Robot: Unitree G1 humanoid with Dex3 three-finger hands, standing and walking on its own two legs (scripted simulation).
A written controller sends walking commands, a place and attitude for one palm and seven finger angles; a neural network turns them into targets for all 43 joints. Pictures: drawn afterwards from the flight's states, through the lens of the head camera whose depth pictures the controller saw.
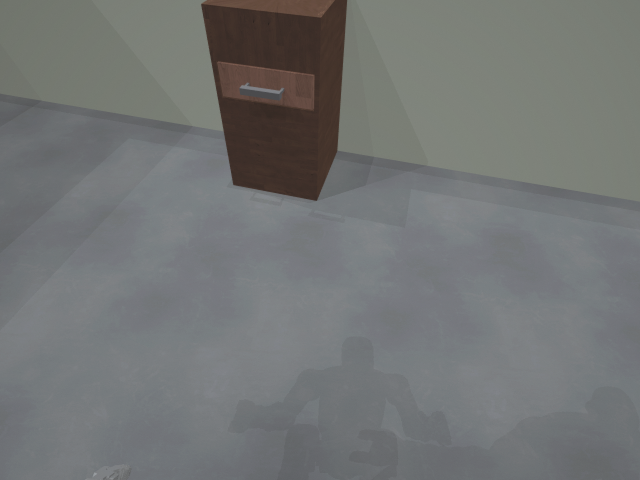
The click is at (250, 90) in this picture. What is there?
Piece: drawer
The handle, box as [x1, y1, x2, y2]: [239, 83, 283, 100]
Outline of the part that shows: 239,88 240,94 279,100 281,97 281,93 283,91 283,88 281,88 278,91 251,87 249,83 246,83 244,86 242,85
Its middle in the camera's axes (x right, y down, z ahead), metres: -0.23 -0.58 +1.51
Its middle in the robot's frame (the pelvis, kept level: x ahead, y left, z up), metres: +1.49 +0.30 -0.22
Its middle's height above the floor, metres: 0.55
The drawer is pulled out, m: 0.00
